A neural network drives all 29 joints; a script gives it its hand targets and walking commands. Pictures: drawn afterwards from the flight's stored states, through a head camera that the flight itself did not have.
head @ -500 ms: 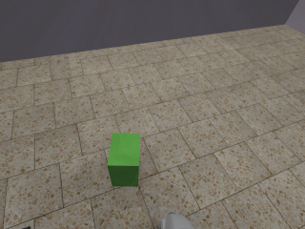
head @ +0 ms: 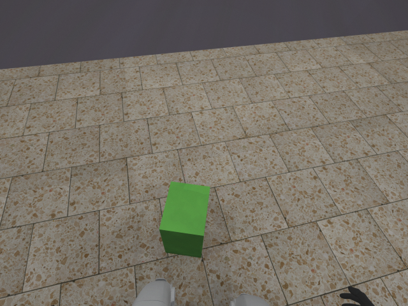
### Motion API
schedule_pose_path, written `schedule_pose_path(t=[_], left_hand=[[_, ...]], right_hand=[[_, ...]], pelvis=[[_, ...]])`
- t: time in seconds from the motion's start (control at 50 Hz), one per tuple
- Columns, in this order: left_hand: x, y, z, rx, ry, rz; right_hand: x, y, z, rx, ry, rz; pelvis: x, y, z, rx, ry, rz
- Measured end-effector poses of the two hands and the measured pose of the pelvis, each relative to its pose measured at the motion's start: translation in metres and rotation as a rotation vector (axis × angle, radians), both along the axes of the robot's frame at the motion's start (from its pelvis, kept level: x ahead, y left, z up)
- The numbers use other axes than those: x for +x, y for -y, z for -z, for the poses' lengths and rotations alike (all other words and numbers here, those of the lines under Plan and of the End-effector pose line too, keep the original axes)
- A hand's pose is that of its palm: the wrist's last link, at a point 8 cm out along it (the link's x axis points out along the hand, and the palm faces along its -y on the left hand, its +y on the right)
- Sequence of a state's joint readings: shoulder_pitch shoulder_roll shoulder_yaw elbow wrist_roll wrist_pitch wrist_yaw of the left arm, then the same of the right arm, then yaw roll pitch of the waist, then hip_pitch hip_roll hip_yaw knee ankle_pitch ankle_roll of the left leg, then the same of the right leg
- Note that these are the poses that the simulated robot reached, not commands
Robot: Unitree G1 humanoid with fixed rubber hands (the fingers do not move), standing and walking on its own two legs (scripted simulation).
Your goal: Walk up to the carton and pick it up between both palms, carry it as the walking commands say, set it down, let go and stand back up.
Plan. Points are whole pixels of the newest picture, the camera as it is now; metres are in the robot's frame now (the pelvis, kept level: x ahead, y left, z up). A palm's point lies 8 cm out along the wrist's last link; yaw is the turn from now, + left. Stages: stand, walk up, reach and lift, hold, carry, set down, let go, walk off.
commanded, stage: walk up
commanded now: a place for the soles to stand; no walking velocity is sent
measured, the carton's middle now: (186, 221) +0.50 +0.07 -0.57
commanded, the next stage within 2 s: none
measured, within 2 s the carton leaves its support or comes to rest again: neither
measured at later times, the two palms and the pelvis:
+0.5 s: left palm out of the picture +0.09 +0.30 -0.07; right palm out of the picture +0.08 -0.31 -0.07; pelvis -0.01 +0.00 +0.04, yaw -2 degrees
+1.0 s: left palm out of the picture +0.13 +0.28 -0.06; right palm out of the picture +0.07 -0.31 -0.06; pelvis +0.02 +0.00 +0.05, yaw -2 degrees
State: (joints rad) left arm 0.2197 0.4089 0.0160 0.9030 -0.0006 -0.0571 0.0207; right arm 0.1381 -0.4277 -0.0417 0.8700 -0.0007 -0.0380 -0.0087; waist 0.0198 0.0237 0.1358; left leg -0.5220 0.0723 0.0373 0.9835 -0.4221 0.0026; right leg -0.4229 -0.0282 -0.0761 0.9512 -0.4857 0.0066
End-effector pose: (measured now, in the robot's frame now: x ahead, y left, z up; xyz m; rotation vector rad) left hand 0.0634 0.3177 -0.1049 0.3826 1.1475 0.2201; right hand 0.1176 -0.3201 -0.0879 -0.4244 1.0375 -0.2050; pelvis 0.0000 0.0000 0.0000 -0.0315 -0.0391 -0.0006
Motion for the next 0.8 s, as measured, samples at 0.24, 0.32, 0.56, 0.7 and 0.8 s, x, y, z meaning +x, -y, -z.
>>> schedule_pose_path(t=[0.24, 0.32, 0.56, 0.7, 0.8], left_hand=[[0.023, 0.013, -0.011, -0.021, 0.030, 0.000], [0.028, 0.014, -0.021, -0.013, 0.041, 0.020], [0.024, 0.023, -0.039, -0.026, -0.010, 0.058], [0.027, 0.032, -0.042, -0.052, -0.036, 0.060], [0.037, 0.037, -0.042, -0.066, -0.043, 0.060]], right_hand=[[0.031, -0.020, -0.012, 0.066, 0.054, 0.002], [0.019, -0.018, -0.015, 0.081, 0.037, 0.029], [-0.052, -0.004, -0.017, 0.099, -0.101, 0.133], [-0.081, -0.002, -0.019, 0.103, -0.183, 0.181], [-0.083, -0.005, -0.021, 0.107, -0.205, 0.191]], pelvis=[[0.005, 0.002, -0.016, 0.020, 0.009, 0.015], [0.000, 0.002, -0.023, 0.022, 0.016, 0.023], [-0.009, 0.004, -0.043, 0.032, 0.012, 0.035], [-0.005, 0.005, -0.051, 0.031, 0.005, 0.039], [0.001, 0.006, -0.055, 0.031, -0.004, 0.039]])
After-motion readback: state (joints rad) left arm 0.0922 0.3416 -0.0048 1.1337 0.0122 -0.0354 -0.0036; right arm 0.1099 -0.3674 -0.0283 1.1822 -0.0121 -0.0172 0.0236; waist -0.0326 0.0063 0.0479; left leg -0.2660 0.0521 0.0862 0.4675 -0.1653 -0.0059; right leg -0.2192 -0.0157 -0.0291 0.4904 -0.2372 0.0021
